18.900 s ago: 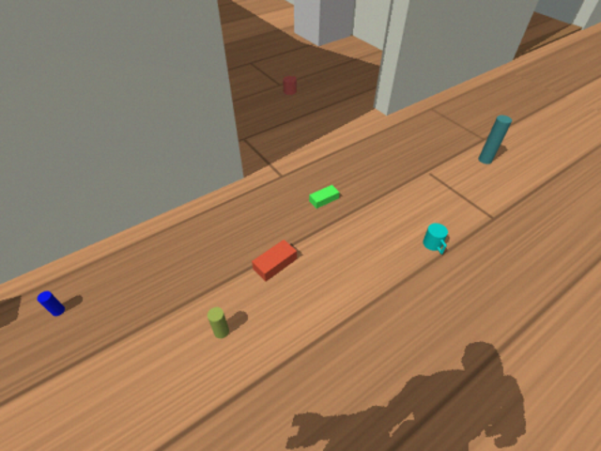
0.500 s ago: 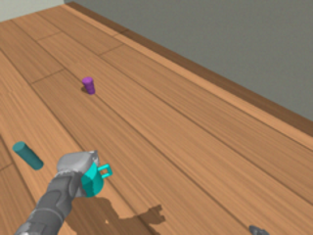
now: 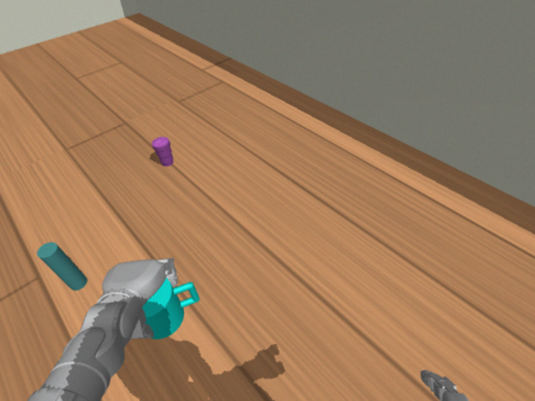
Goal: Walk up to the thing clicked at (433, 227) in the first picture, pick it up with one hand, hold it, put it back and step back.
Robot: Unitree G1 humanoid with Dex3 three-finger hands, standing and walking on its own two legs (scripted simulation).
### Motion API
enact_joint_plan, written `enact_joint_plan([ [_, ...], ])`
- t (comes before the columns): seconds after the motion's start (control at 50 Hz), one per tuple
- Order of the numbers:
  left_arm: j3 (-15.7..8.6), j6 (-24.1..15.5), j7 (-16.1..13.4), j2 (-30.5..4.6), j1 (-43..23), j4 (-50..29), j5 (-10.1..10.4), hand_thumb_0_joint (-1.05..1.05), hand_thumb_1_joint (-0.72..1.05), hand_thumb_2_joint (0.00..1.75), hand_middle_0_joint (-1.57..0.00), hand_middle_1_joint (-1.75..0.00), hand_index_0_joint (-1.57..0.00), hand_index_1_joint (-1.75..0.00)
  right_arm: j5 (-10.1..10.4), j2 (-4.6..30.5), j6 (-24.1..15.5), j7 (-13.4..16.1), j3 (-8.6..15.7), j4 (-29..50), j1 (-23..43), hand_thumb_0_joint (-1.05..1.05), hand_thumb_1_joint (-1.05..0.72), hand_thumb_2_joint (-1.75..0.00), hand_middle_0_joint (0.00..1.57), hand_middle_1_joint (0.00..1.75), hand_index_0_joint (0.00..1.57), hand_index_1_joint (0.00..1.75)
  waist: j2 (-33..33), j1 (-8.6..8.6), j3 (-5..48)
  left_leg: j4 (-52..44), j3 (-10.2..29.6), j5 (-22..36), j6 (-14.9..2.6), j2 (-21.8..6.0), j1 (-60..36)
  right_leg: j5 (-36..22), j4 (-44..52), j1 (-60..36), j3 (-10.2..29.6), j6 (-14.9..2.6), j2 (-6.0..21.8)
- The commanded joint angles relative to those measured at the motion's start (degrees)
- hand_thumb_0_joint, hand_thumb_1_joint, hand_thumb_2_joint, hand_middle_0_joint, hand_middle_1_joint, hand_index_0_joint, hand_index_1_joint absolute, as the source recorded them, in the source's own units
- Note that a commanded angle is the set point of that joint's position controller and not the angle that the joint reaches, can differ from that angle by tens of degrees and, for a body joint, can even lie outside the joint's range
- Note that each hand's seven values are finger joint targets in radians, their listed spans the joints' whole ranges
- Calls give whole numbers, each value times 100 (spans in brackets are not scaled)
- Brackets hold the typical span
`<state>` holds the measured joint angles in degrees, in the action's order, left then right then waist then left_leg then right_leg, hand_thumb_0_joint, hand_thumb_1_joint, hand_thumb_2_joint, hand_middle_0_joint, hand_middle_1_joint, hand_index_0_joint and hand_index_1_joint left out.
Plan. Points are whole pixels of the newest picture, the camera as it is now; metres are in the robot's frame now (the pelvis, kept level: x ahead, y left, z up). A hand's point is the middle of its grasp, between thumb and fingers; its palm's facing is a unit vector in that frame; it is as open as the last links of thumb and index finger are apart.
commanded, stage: hold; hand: left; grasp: from above
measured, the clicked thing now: (164, 303) +0.32 +0.20 -0.07
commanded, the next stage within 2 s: crouch in 1.02 s
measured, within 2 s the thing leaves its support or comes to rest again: neither
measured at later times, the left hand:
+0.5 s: hand (145, 304) +0.30 +0.21 -0.02, palm faces -0.42 -0.07 -0.90, open 10.8 cm
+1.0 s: hand (142, 295) +0.31 +0.22 -0.02, palm faces -0.42 -0.07 -0.90, open 10.7 cm
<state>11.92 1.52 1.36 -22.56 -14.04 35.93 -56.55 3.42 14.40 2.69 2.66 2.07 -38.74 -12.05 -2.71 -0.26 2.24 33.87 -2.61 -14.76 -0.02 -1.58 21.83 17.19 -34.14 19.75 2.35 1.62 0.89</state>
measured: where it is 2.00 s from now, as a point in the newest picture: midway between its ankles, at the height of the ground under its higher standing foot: outside the picture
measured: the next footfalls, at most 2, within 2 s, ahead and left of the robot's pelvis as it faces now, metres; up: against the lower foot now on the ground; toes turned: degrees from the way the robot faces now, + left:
none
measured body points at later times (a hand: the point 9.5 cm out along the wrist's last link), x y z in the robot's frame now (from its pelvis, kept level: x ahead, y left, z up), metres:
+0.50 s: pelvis +0.00 +0.00 +0.01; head +0.01 -0.03 +0.46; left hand +0.31 +0.21 +0.03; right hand +0.15 -0.25 -0.11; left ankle +0.03 +0.12 -0.73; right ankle +0.01 -0.14 -0.73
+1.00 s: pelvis +0.01 +0.00 +0.01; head +0.02 -0.02 +0.46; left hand +0.33 +0.22 +0.03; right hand +0.16 -0.25 -0.11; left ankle +0.03 +0.12 -0.73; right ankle +0.01 -0.14 -0.73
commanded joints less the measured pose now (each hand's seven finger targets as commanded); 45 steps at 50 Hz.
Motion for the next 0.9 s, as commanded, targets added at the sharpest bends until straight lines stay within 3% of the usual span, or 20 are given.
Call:
enact_joint_plan([
  [0.0, -554, 25, -208, -1133, -1774, -1117, -5, 0, 42, 102, -77, -105, -80, -102, 33, 768, -220, 35, 196, 836, 445, 0, -91, -90, 20, 30, 20, 30, 127, 20, 1212, -570, 50, 727, -55, 168, -984, -721, 648, -89, -139, -205, -297],
  [0.1, -602, 33, -137, -1211, -1748, -1250, 30, 0, 43, 101, -77, -106, -81, -102, 42, 773, -224, 55, 179, 866, 531, 0, -90, -90, 20, 30, 20, 30, 178, 31, 1218, -614, 26, 801, -78, 185, -1069, -799, 729, -180, -119, -180, -275],
  [0.16, -571, 7, -112, -1152, -1726, -1251, 23, 0, 40, 99, -75, -104, -79, -101, 52, 741, -228, 64, 150, 907, 599, 0, -91, -90, 20, 30, 20, 30, 229, 55, 1045, -708, 38, 530, -72, 187, -1025, -509, 834, -134, -121, -188, -274],
  [0.32, -624, 24, -89, -1186, -1777, -1600, 37, 0, 38, 99, -74, -102, -78, -99, 49, 732, -223, 85, 151, 871, 602, 0, -90, -90, 20, 30, 20, 30, 218, 43, 1313, -709, 1, 901, -91, 199, -1308, -900, 861, -361, -101, -161, -260],
  [0.5, -552, 80, 10, -1083, -1433, -1442, 54, 0, 38, 98, -75, -102, -78, -99, 81, 700, -200, 87, 128, 916, 748, 0, -91, -90, 20, 30, 20, 30, 250, 127, 1022, -843, 6, 849, -82, 207, -1270, -804, 995, -396, -132, -175, -251],
  [0.6, -546, 59, 61, -1153, -1591, -1523, 3, 0, 34, 100, -73, -101, -76, -98, 88, 695, -148, 92, 145, 919, 648, 0, -91, -90, 20, 30, 20, 30, 205, 80, 1203, -791, -8, 1203, -103, 213, -1365, -1217, 914, -466, -132, -169, -248],
  [0.64, -594, 21, 44, -1250, -1724, -1547, 1, 0, 37, 100, -74, -101, -77, -99, 88, 704, -141, 104, 140, 890, 636, 0, -91, -90, 20, 30, 20, 30, 123, 99, 1207, -838, 6, 1209, -86, 202, -1421, -1180, 933, -503, -138, -190, -261],
  [0.68, -553, 4, 15, -1132, -1651, -1586, 37, 0, 37, 103, -76, -101, -78, -99, 97, 693, -145, 104, 140, 921, 681, 0, -91, -90, 20, 30, 20, 30, 116, 100, 1182, -870, 20, 1128, -69, 199, -1458, -1065, 968, -463, -142, -203, -270],
  [0.7, -644, 9, -19, -1167, -1575, -1532, 27, 0, 38, 103, -76, -102, -78, -100, 86, 701, -133, 104, 146, 912, 641, 0, -91, -90, 20, 30, 20, 30, 128, 95, 1190, -851, -4, 1122, -89, 210, -1449, -1087, 981, -475, -133, -192, -254],
  [0.76, -611, 21, -90, -1167, -1684, -1630, -19, 0, 35, 103, -75, -102, -77, -100, 89, 704, -116, 100, 166, 883, 638, 0, -90, -90, 20, 30, 20, 30, 54, 88, 1343, -829, 10, 1406, -68, 199, -1565, -1356, 916, -524, -153, -200, -266],
  [0.88, -591, 52, -111, -1183, -1801, -1586, 0, 0, 37, 104, -76, -103, -78, -101, 97, 714, -97, 93, 188, 841, 606, 0, -91, -90, 20, 30, 20, 30, 161, 82, 1392, -827, -5, 1420, -95, 211, -1583, -1430, 975, -602, -146, -171, -246],
])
